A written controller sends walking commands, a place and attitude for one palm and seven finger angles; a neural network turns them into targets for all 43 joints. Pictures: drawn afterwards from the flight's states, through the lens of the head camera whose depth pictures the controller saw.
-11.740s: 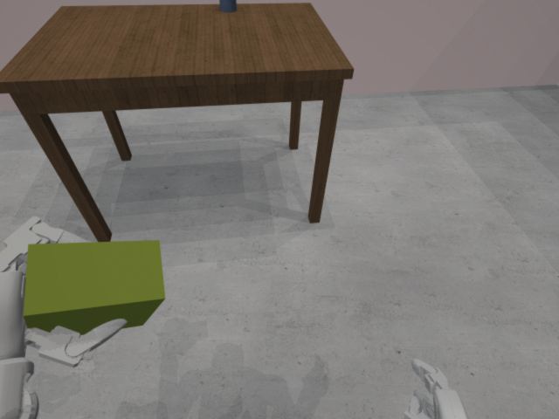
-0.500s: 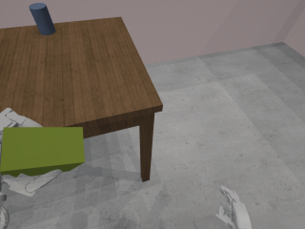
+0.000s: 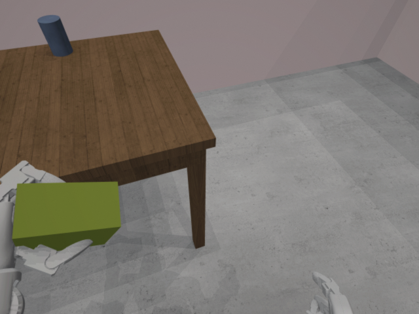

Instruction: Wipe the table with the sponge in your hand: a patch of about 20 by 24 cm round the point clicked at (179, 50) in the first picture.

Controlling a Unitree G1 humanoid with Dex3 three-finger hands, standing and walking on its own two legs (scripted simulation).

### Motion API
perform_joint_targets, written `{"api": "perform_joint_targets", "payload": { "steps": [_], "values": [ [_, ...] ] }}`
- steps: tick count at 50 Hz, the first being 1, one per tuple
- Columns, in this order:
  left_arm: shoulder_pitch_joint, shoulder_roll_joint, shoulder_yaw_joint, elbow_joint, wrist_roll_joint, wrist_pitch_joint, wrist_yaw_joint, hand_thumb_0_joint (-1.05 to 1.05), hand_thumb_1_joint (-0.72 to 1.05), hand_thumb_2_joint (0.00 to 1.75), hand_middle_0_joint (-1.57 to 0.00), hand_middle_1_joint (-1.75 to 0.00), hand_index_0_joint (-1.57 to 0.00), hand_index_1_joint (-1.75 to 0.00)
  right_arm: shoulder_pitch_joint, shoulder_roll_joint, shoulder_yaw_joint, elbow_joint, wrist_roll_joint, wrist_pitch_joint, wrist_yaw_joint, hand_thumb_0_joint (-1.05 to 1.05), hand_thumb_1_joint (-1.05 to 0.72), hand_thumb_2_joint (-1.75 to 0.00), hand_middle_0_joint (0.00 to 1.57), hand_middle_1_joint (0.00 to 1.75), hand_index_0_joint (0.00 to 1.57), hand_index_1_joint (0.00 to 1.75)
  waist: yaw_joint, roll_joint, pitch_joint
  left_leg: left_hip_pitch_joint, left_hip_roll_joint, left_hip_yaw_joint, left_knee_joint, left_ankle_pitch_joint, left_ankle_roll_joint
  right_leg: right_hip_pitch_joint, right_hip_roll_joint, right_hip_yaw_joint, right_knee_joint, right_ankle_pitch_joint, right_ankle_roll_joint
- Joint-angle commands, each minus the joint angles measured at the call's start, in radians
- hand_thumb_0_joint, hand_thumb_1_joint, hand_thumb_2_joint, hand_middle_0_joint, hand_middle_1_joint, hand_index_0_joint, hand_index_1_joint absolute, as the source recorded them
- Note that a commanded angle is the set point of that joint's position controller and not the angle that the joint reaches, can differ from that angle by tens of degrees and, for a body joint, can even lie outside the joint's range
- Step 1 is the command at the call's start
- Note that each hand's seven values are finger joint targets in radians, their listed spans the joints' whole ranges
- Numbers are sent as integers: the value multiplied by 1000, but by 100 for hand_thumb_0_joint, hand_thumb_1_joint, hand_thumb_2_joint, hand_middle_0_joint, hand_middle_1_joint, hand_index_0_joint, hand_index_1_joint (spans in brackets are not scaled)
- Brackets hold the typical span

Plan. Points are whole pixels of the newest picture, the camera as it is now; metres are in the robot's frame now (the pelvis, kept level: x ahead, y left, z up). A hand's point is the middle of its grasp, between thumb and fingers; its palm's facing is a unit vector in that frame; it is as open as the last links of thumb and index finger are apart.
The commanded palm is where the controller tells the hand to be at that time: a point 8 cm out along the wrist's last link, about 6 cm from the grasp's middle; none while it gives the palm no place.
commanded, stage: look again from close up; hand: left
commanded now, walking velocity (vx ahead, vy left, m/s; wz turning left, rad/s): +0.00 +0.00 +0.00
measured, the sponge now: (82, 218) +0.23 +0.21 +0.13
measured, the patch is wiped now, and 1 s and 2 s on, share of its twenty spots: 0.00 0.00 0.00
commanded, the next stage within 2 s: shuffle to correct the standing spot in 0.36 s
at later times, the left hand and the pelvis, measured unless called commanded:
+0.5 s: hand (19, 202) +0.24 +0.29 +0.15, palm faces +0.40 -0.84 -0.38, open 10.6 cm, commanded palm +0.17 +0.31 +0.18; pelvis +0.02 +0.03 +0.00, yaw +0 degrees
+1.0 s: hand (26, 175) +0.28 +0.30 +0.16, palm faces +0.34 -0.84 -0.43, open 10.6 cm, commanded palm +0.22 +0.34 +0.18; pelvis +0.05 +0.06 -0.01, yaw -1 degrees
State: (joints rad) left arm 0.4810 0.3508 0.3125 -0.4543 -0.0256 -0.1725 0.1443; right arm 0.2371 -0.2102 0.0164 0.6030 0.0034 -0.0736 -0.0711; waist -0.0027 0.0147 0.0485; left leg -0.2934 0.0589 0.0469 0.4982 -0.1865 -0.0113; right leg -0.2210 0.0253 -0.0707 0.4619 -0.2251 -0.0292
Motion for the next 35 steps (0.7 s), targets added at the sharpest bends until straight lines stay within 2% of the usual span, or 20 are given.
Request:
{"api": "perform_joint_targets", "payload": {
  "steps": [1,3,4,5,6,7,8,9,11,12,15,17,18,20,23,27,29,32,33,35],
  "values": [
    [-60,175,124,-230,-16,-71,26,0,10,130,-120,-160,-120,-160,-95,-100,-41,-151,-5,-59,-8,0,-90,-90,20,30,20,30,6,21,-132,24,36,-65,-73,-45,19,23,-107,137,-119,1,14],
    [-76,181,130,-236,-16,-69,25,0,10,130,-120,-160,-120,-160,-103,-103,-44,-153,-7,-57,-7,0,-90,-90,20,30,20,30,3,34,-121,34,35,-63,-77,-54,15,-5,-102,137,-127,-27,13],
    [-1059,984,725,-430,105,-159,4,0,10,130,-120,-160,-120,-160,2,-133,-85,-135,-49,-106,-6,0,-90,-90,20,30,20,30,61,-156,18,-74,12,-17,91,-20,23,-116,-154,240,-261,159,67],
    [-532,395,312,101,26,-118,-36,0,10,130,-120,-160,-120,-160,-58,-20,-33,-87,-20,-106,0,0,-90,-90,20,30,20,30,22,-185,-161,27,-88,-32,87,-9,27,-41,-203,241,-157,161,-35],
    [-290,255,234,176,-1,-117,-51,0,10,130,-120,-160,-120,-160,-62,-91,-68,-158,6,-126,6,0,-90,-90,20,30,20,30,71,-77,-125,65,-57,-14,54,5,14,-28,-200,313,-184,165,-14],
    [-262,219,162,0,-29,-141,-58,0,10,130,-120,-160,-120,-160,-54,-106,-62,-154,5,-128,23,0,-90,-90,20,30,20,30,53,5,-169,63,-58,-47,-23,-15,22,66,-194,245,-150,103,-19],
    [-203,144,117,-10,-43,-149,-63,0,10,130,-120,-160,-120,-160,-84,-95,-60,-159,14,-144,37,0,-90,-90,20,30,20,30,53,78,-182,128,-44,-43,-64,15,22,45,-162,226,-127,36,-21],
    [-174,155,90,-115,-38,-153,-61,0,10,130,-120,-160,-120,-160,-87,-107,-62,-170,10,-146,47,0,-90,-90,20,30,20,30,55,72,-171,142,-23,-59,-85,1,31,13,-136,197,-128,-26,-5],
    [-122,161,78,-159,-34,-150,-54,0,10,130,-120,-160,-120,-160,-102,-108,-52,-174,9,-151,53,0,-90,-90,20,30,20,30,54,23,-112,65,-2,-99,-157,-147,40,-6,-93,158,-141,-175,9],
    [-121,174,93,-161,-28,-148,-48,0,10,130,-120,-160,-120,-160,-102,-109,-51,-175,8,-153,51,0,-90,-90,20,30,20,30,52,-12,-89,17,7,-119,-192,-215,43,6,-77,139,-135,-198,15],
    [-174,206,150,-169,-14,-146,-32,0,10,130,-120,-160,-120,-160,-108,-117,-46,-183,9,-152,42,0,-90,-90,20,30,20,30,44,58,-81,-72,60,-178,-291,-330,60,67,-38,85,-21,-136,24],
    [-211,229,186,-181,-9,-151,-25,0,10,130,-120,-160,-120,-160,-106,-112,-48,-182,6,-154,36,0,-90,-90,20,30,20,30,42,59,-101,-71,65,-176,-272,-291,69,101,-39,83,-11,-66,21],
    [-250,270,223,-224,-9,-154,-22,0,10,130,-120,-160,-120,-160,-121,-110,-43,-185,0,-156,34,0,-90,-90,20,30,20,30,40,101,-116,-35,67,-165,-270,-272,63,88,-36,79,-8,-59,23],
    [-258,219,186,-214,-10,-158,-24,0,10,130,-120,-160,-120,-160,-107,-103,-40,-180,-3,-160,33,0,-90,-90,20,30,20,30,39,125,-126,-33,51,-160,-246,-253,59,105,-41,89,-26,-31,16],
    [-270,184,143,-256,-11,-158,-28,0,10,130,-120,-160,-120,-160,-103,-104,-41,-175,-9,-173,42,0,-90,-90,20,30,20,30,31,82,-163,69,16,-136,-193,-85,32,87,-36,96,-77,54,13],
    [-220,152,102,-240,-4,-139,-25,0,10,130,-120,-160,-120,-160,-107,-116,-44,-162,-20,-164,54,0,-90,-90,20,30,20,30,27,91,-204,157,-18,-65,-100,116,21,80,-51,117,-96,183,0],
    [-195,139,94,-202,-6,-121,-25,0,10,130,-120,-160,-120,-160,-110,-117,-41,-161,-22,-147,55,0,-90,-90,20,30,20,30,22,71,-194,157,-20,-52,-85,129,17,67,-54,117,-91,195,-5],
    [-185,164,124,-180,-14,-108,-23,0,10,130,-120,-160,-120,-160,-118,-121,-44,-179,-21,-115,52,0,-90,-90,20,30,20,30,18,28,-171,126,-29,-44,-78,101,20,66,-57,120,-83,186,-8],
    [-173,189,154,-179,-17,-104,-22,0,10,130,-120,-160,-120,-160,-131,-124,-45,-184,-21,-107,48,0,-90,-90,20,30,20,30,19,43,-169,139,-31,-33,-72,119,21,53,-60,124,-75,206,-11],
    [-160,179,150,-183,-24,-105,-24,0,10,130,-120,-160,-120,-160,-130,-121,-46,-197,-17,-87,49,0,-90,-90,20,30,20,30,15,17,-175,110,-32,-41,-57,143,26,87,-69,110,-47,227,-12]
  ]
}}
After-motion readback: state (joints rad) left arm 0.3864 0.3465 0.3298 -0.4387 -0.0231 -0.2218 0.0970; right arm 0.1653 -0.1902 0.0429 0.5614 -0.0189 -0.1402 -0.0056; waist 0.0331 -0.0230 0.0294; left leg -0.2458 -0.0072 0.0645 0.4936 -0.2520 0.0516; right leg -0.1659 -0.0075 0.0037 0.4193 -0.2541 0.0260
